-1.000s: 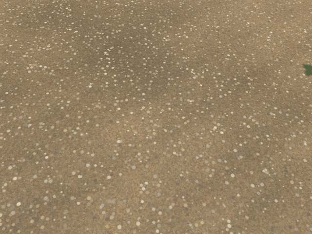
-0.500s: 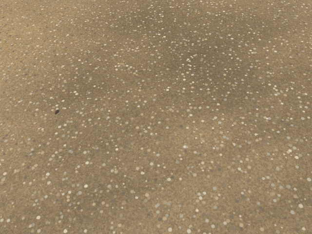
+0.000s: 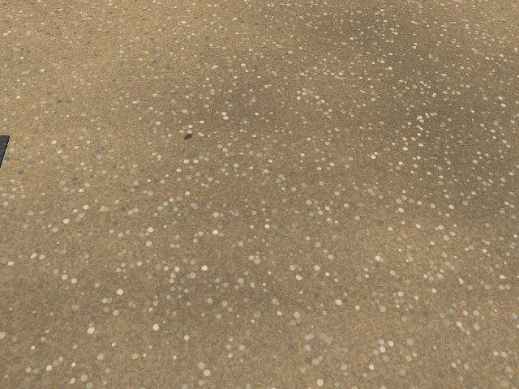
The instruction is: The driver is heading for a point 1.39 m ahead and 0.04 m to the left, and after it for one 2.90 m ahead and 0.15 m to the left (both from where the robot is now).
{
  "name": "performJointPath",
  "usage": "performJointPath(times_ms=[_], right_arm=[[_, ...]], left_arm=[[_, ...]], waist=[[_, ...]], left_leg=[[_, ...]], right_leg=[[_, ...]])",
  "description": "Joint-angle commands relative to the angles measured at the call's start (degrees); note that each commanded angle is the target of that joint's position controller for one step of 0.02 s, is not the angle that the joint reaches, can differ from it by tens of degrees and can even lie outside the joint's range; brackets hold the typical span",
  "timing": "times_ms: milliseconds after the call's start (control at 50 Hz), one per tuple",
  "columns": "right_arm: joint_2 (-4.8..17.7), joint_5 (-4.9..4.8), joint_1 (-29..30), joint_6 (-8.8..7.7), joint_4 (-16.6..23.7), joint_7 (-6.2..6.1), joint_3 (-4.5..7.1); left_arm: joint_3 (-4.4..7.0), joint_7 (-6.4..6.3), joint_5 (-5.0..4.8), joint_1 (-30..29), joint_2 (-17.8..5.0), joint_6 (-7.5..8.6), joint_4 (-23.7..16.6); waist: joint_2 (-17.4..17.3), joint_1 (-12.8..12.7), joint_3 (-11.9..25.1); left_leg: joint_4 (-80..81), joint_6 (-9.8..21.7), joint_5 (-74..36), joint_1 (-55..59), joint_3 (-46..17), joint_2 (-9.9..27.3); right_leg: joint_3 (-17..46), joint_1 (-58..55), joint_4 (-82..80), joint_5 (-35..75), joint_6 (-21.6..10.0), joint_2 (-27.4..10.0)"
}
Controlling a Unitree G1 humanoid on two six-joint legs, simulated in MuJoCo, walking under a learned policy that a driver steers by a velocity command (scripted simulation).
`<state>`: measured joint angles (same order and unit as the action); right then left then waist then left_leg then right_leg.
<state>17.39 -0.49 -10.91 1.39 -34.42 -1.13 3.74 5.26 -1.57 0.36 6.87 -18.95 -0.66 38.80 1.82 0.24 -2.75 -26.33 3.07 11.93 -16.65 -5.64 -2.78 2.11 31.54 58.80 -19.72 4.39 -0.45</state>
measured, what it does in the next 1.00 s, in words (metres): walks ahead: right foot, then left foot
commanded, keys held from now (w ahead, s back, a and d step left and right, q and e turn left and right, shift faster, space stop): w+q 0.32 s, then w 0.28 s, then w+e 0.40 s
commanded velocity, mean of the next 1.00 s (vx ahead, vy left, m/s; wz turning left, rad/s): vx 0.40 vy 0.00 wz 0.20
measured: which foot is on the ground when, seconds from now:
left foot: down 0.00-0.22, up 0.24-0.64, down 0.66-1.00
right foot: up 0.00-0.20, down 0.22-0.68, up 0.70-1.00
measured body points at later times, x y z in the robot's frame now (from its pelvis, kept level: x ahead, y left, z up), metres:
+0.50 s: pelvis +0.13 -0.01 +0.00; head +0.16 -0.02 +0.45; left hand +0.07 +0.27 -0.11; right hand +0.38 -0.21 -0.09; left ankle +0.20 +0.19 -0.68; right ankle +0.06 -0.14 -0.74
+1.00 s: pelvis +0.37 +0.12 +0.00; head +0.39 +0.13 +0.45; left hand +0.49 +0.42 -0.10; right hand +0.47 -0.15 -0.12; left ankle +0.29 +0.20 -0.74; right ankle +0.55 -0.01 -0.67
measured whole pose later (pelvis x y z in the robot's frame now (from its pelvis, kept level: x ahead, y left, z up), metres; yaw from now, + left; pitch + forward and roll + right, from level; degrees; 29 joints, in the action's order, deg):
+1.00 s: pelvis +0.37 +0.12 +0.00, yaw +8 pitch +0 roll +2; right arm 15.3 0.8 -18.9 -5.9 -45.7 0.5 4.0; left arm 3.5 0.7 -1.5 10.7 -17.8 2.0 41.2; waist 2.8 3.1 -1.6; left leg -13.7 2.4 13.8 -0.2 10.4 -2.7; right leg 4.1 40.8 51.6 -0.5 0.8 -6.2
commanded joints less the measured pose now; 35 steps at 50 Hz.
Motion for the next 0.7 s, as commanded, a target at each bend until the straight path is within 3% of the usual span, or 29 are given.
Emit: performJointPath(times_ms=[20,60,140,200,220,240,260,280,300,360,420,520,580,620,640,660,680,700], right_arm=[[9.89,-0.54,-0.52,-0.8,3.37,-0.5,2.89],[10.59,-0.44,-0.81,-1.07,3.09,-0.26,2.98],[10.86,-0.72,-1.26,-1.49,2.5,0.47,2.87],[8.63,-0.92,1.0,-1.25,2.98,0.42,2.04],[5.59,-0.73,1.68,-1.53,3.48,0.33,1.15],[1.15,-1.01,1.32,-1.86,4.84,0.34,-0.08],[5.25,-1.71,2.93,-2.66,7.16,0.24,0.94],[8.38,-1.48,2.38,-2.85,6.15,0.35,1.89],[8.84,-1.09,1.07,-2.75,4.63,0.58,2.3],[5.34,-0.7,1.75,-3.47,3.53,1.36,1.68],[3.0,-0.64,3.42,-4.15,3.36,1.73,0.84],[0.09,-0.36,11.31,-5.29,4.69,3.38,-0.9],[1.28,-1.06,13.55,-5.66,5.52,4.35,-0.69],[3.74,-0.92,10.69,-5.85,5.2,4.38,0.43],[5.64,-0.85,3.87,-5.86,3.48,4.04,1.61],[8.35,-0.75,-5.22,-5.64,0.92,3.35,3.04],[13.17,0.04,-16.23,-4.97,-0.64,2.13,4.29],[15.73,1.13,-15.68,-5.16,-0.67,2.2,3.91]], left_arm=[[0.58,0.6,-0.49,-2.52,-3.47,1.33,-4.62],[0.69,1.29,-0.98,-4.15,-3.95,2.31,-5.39],[0.93,2.36,-1.62,-3.4,-3.99,4.73,-5.49],[1.46,2.45,-1.92,3.09,-3.5,6.03,-3.54],[2.11,1.99,-1.33,8.29,-5.33,6.25,-2.54],[2.66,1.53,0.41,13.62,-9.36,6.18,-1.96],[3.44,2.18,1.25,14.57,-11.79,6.44,-1.03],[2.44,1.91,0.1,11.39,-8.34,6.53,-1.81],[1.65,1.42,-0.6,9.56,-5.79,6.38,-2.25],[0.58,0.81,0.1,10.2,-4.1,6.4,-1.6],[0.37,1.05,0.27,12.37,-4.13,6.75,0.15],[0.64,1.22,-1.4,14.58,-6.86,5.81,2.95],[0.85,1.44,-2.36,17.02,-8.51,5.16,4.82],[0.87,1.36,-2.71,17.28,-9.43,4.56,5.79],[0.69,1.21,-2.82,16.72,-9.58,4.2,6.18],[0.08,0.98,-2.51,16.93,-8.57,4.25,6.13],[-1.72,1.02,-0.35,17.15,-4.08,4.61,3.99],[-3.41,1.27,-1.35,23.48,1.88,5.65,2.7]], waist=[[-10.59,1.47,7.49],[-11.99,2.08,5.0],[-11.5,1.8,4.1],[-9.21,-2.83,3.96],[-6.02,-5.02,6.11],[5.64,-5.51,8.41],[10.97,-4.59,3.23],[8.23,-3.33,-0.98],[7.18,-2.63,-2.58],[4.84,-3.04,-2.53],[4.13,-3.51,-2.09],[3.77,-5.58,-3.18],[4.64,-5.32,-3.75],[5.92,-2.13,-1.11],[5.63,2.5,3.29],[4.92,7.19,9.11],[-3.8,10.7,19.32],[-17.71,5.23,28.1]], left_leg=[[9.67,10.35,9.01,8.79,-16.97,11.99],[11.17,10.76,16.91,7.07,-20.7,12.41],[10.0,10.64,19.57,3.58,-24.12,11.27],[5.49,7.46,21.61,-3.99,-23.57,6.99],[-2.64,4.43,23.72,-11.51,-20.06,4.07],[-20.24,0.27,24.01,-22.24,-8.24,-3.17],[-29.8,-0.7,22.99,-31.56,-5.84,-0.94],[-34.91,-1.51,18.23,-34.37,-5.51,2.51],[-37.12,-2.32,14.17,-34.88,-4.41,3.14],[-39.08,-3.44,3.75,-32.91,-3.0,4.67],[-34.62,-4.57,-1.81,-31.65,-1.45,4.57],[-15.72,-4.73,-9.13,-22.74,5.88,5.79],[-8.99,-2.42,-6.47,-18.01,7.42,4.7],[-5.39,0.22,-3.76,-10.6,8.43,2.41],[-2.52,2.06,-5.42,-0.55,9.47,0.73],[-2.49,3.66,-7.18,13.98,8.66,1.21],[-5.14,7.15,-6.84,33.39,-6.54,15.18],[3.84,14.79,6.81,42.72,-34.27,27.94]], right_leg=[[1.17,2.13,-9.04,2.09,-0.12,0.38],[1.69,0.89,-14.68,0.43,-1.02,0.99],[1.2,-7.41,-23.5,-2.31,-2.94,2.51],[0.33,-22.53,-35.85,6.69,-4.99,1.92],[5.23,-32.73,-36.81,5.4,-6.87,-3.99],[21.45,-40.4,-42.39,-9.5,-11.77,-15.63],[36.98,-35.47,-47.48,-21.26,-17.78,-23.69],[33.95,-33.29,-48.11,-24.21,-17.91,-22.66],[28.01,-32.72,-48.11,-20.43,-15.83,-19.28],[14.8,-30.25,-49.45,-2.92,-13.35,-14.48],[7.54,-29.57,-50.42,7.79,-14.46,-12.92],[0.18,-27.52,-50.9,17.23,-14.22,-11.88],[0.13,-30.18,-50.04,22.28,-14.01,-14.59],[-0.32,-32.77,-44.56,39.11,-12.99,-15.47],[-2.28,-31.96,-36.42,49.6,-11.77,-14.14],[-3.88,-25.85,-25.21,50.1,-10.02,-11.7],[-4.83,-11.62,-5.19,26.25,-7.73,-8.13],[1.77,4.08,11.52,-13.88,-5.36,1.68]])
Velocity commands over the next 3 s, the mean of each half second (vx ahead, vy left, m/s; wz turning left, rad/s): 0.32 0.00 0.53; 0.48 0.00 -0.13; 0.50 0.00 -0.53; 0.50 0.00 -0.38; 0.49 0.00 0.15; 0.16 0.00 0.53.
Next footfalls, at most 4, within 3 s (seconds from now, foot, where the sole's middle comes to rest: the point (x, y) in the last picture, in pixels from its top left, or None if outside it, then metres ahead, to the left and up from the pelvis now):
0.22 right None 0.10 -0.13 -0.78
0.66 left None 0.33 0.21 -0.78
1.20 right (236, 296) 0.68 0.04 -0.78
1.68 left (184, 206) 0.98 0.21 -0.78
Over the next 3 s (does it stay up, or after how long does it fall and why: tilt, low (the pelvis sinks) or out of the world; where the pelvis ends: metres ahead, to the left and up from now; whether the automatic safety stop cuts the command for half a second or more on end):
stays up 1.34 -0.05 -0.01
